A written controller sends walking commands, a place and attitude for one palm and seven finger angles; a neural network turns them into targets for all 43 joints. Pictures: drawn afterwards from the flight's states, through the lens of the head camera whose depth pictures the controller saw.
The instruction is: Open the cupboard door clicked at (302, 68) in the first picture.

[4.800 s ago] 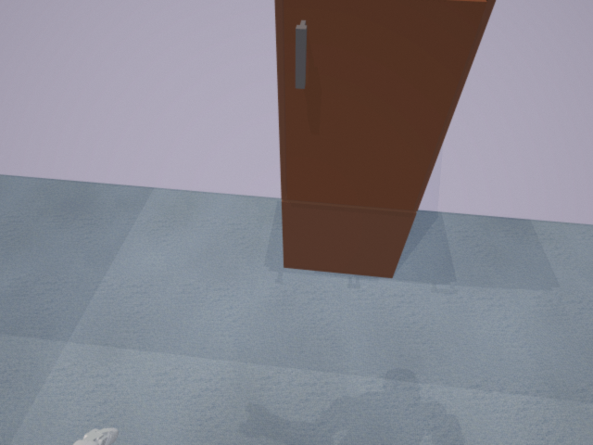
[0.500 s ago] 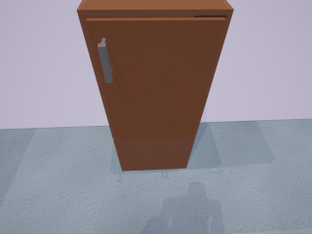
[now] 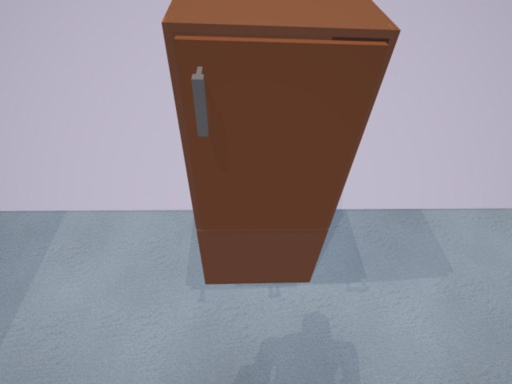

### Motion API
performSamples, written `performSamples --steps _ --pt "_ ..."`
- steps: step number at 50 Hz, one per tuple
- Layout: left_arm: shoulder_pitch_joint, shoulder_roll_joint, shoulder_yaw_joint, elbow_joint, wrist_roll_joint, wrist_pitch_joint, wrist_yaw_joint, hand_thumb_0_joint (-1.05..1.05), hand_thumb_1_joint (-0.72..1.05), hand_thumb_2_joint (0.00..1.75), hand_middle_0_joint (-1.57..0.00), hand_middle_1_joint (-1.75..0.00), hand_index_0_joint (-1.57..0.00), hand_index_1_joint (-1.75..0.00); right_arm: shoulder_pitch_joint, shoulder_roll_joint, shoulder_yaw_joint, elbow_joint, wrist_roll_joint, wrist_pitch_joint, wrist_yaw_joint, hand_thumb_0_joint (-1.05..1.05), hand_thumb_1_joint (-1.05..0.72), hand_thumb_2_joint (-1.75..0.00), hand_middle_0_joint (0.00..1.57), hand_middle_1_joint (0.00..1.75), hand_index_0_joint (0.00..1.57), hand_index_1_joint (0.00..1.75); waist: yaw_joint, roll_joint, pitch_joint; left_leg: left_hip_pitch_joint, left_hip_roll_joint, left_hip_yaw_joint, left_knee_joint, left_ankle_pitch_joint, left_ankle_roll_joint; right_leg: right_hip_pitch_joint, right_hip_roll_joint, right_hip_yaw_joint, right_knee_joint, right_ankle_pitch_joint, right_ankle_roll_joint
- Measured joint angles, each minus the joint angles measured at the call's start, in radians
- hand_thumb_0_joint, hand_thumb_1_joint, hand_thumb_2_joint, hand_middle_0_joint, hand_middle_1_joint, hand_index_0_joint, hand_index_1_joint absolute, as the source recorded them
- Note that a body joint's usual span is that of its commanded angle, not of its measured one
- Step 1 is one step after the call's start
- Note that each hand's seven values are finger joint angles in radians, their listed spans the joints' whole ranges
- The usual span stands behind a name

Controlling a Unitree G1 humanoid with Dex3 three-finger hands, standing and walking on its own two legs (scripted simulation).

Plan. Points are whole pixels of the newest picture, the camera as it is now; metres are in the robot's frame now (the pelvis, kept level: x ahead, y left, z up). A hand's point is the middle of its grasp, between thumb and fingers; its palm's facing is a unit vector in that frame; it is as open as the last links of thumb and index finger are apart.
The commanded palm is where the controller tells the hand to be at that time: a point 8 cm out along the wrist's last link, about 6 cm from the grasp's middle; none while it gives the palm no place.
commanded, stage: shuffle to correct the standing spot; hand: left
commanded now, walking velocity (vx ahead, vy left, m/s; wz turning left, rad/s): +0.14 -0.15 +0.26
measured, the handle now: (201, 102) +0.61 +0.15 +0.13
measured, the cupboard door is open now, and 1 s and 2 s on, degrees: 0 0 0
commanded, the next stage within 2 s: come to a stop and stand still in 0.48 s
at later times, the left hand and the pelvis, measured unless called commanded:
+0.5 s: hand out of the picture +0.00 +0.11 -0.19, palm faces +0.06 -0.99 -0.11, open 7.3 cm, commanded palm none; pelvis +0.05 -0.04 -0.01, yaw +2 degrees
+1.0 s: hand out of the picture +0.10 +0.10 -0.19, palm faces +0.15 -0.97 -0.18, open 7.3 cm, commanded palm none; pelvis +0.09 -0.08 -0.01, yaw +4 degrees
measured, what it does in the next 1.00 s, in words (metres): walks ahead: right foot, then left foot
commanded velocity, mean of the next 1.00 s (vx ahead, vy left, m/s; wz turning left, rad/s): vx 0.03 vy -0.03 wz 0.05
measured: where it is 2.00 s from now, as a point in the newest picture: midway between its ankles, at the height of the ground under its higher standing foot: outside the picture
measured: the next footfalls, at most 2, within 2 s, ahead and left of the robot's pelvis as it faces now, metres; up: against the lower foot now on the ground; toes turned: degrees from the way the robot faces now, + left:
right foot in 0.64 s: +0.16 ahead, -0.19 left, +0.00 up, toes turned -3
left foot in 0.96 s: +0.15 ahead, +0.01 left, +0.00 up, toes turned +9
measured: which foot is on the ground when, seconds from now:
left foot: down 0.00-0.64, up 0.66-0.94, down 0.96-1.00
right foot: down 0.00-0.38, up 0.40-0.62, down 0.64-1.00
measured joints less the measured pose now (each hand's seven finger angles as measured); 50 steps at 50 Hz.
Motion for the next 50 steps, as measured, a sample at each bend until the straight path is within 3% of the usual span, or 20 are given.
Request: performSamples --steps 13,16,18,21,23,25,28,31,32,35,38,47,50 --pt "0.090 -0.032 0.016 0.006 0.010 -0.001 -0.014 0.00 0.91 0.90 -0.20 -0.30 -0.20 -0.30 0.058 0.017 -0.019 0.016 -0.006 0.017 -0.004 0.01 -0.91 -0.90 0.20 0.29 0.20 0.30 0.001 0.011 -0.019 -0.060 0.021 -0.062 0.108 -0.075 -0.013 -0.014 0.025 -0.056 0.058 -0.070 -0.030" --pt "0.113 -0.041 0.021 0.013 0.008 -0.009 -0.008 0.00 0.91 0.90 -0.20 -0.30 -0.20 -0.30 0.060 0.020 -0.020 0.017 -0.008 0.014 -0.005 0.01 -0.91 -0.90 0.20 0.29 0.20 0.30 0.003 0.008 -0.016 -0.078 0.042 -0.046 0.171 -0.115 0.002 0.000 0.034 -0.082 0.077 -0.101 -0.038" --pt "0.125 -0.044 0.022 0.024 0.008 -0.006 -0.006 0.00 0.91 0.90 -0.20 -0.30 -0.20 -0.30 0.051 0.027 -0.020 0.022 -0.008 0.008 -0.006 0.01 -0.91 -0.90 0.20 0.29 0.19 0.30 0.007 -0.012 -0.010 -0.065 0.042 -0.034 0.179 -0.126 -0.013 0.008 0.027 -0.086 0.103 -0.128 -0.037" --pt "0.131 -0.052 0.018 0.048 0.009 0.010 -0.012 0.00 0.91 0.90 -0.20 -0.30 -0.20 -0.30 0.028 0.038 -0.018 0.017 -0.012 -0.017 -0.014 0.01 -0.91 -0.90 0.20 0.29 0.19 0.30 0.011 -0.039 -0.009 -0.041 0.042 -0.005 0.171 -0.146 -0.027 -0.047 0.019 -0.063 0.245 -0.188 -0.045" --pt "0.112 -0.055 0.019 0.053 0.011 0.024 -0.019 0.00 0.91 0.90 -0.20 -0.30 -0.20 -0.30 0.019 0.044 -0.018 0.009 -0.016 -0.031 -0.026 0.01 -0.91 -0.90 0.20 0.29 0.20 0.30 0.001 -0.039 0.000 -0.019 0.052 0.008 0.143 -0.138 -0.031 -0.126 0.027 -0.049 0.405 -0.229 -0.051" --pt "0.077 -0.053 0.027 0.042 0.010 0.030 -0.027 0.00 0.91 0.90 -0.20 -0.30 -0.20 -0.30 0.018 0.047 -0.018 0.005 -0.018 -0.039 -0.030 0.01 -0.92 -0.90 0.20 0.29 0.20 0.30 -0.008 -0.033 0.013 0.004 0.062 0.008 0.101 -0.119 -0.040 -0.187 0.022 -0.048 0.468 -0.215 -0.046" --pt "0.015 -0.049 0.039 0.001 0.007 0.029 -0.040 0.00 0.91 0.90 -0.20 -0.30 -0.20 -0.30 0.026 0.040 -0.022 0.011 -0.020 -0.032 -0.029 0.00 -0.91 -0.90 0.20 0.29 0.20 0.30 -0.016 -0.008 0.028 0.026 0.082 -0.008 0.051 -0.094 -0.060 -0.220 0.007 -0.056 0.374 -0.159 -0.037" --pt "-0.021 -0.027 0.050 -0.033 0.013 0.017 -0.040 0.02 0.94 0.90 -0.20 -0.30 -0.20 -0.30 0.040 0.025 -0.032 0.020 -0.020 -0.011 -0.023 0.00 -0.91 -0.90 0.20 0.30 0.20 0.30 -0.018 0.023 0.033 0.019 0.109 -0.030 0.081 -0.116 -0.082 -0.172 0.005 -0.068 0.166 -0.044 -0.030" --pt "-0.020 -0.010 0.053 -0.048 0.012 0.003 -0.040 0.02 0.94 0.90 -0.20 -0.30 -0.20 -0.30 0.051 0.025 -0.033 0.019 -0.018 -0.004 -0.021 0.00 -0.91 -0.90 0.20 0.30 0.20 0.30 -0.016 0.011 0.028 0.002 0.104 -0.030 0.124 -0.148 -0.074 -0.148 -0.006 -0.056 0.093 -0.017 -0.034" --pt "-0.048 -0.008 0.056 -0.050 0.008 -0.018 -0.022 0.02 0.94 0.90 -0.20 -0.30 -0.20 -0.30 0.041 0.001 -0.040 0.031 -0.010 0.027 -0.016 0.01 -0.91 -0.90 0.20 0.30 0.20 0.30 -0.005 0.040 0.037 -0.084 0.101 -0.065 0.347 -0.301 -0.039 -0.159 0.008 -0.083 0.146 -0.002 -0.049" --pt "-0.053 -0.020 0.046 -0.046 0.008 -0.021 -0.007 0.01 0.93 0.90 -0.20 -0.30 -0.20 -0.30 0.014 -0.013 -0.040 0.031 -0.005 0.034 -0.009 0.01 -0.91 -0.90 0.20 0.29 0.19 0.30 0.000 0.038 0.034 -0.138 0.074 -0.042 0.453 -0.273 -0.035 -0.120 0.011 -0.094 0.099 0.002 -0.058" --pt "-0.053 -0.020 0.038 -0.049 0.003 0.003 0.003 0.01 0.93 0.90 -0.20 -0.30 -0.20 -0.30 -0.083 0.008 -0.033 -0.041 0.009 0.031 -0.003 0.00 -0.91 -0.90 0.19 0.29 0.19 0.30 0.026 -0.018 0.047 -0.048 0.000 0.030 0.111 -0.111 -0.060 -0.083 0.003 -0.085 0.058 0.017 -0.054" --pt "-0.057 -0.010 0.045 -0.049 -0.002 0.024 0.004 0.00 0.93 0.90 -0.20 -0.30 -0.20 -0.30 -0.104 0.016 -0.031 -0.060 0.004 0.026 -0.004 0.00 -0.92 -0.90 0.19 0.29 0.19 0.30 0.031 -0.034 0.059 -0.025 -0.007 0.039 0.067 -0.018 0.006 -0.094 -0.005 -0.082 0.108 -0.018 -0.042"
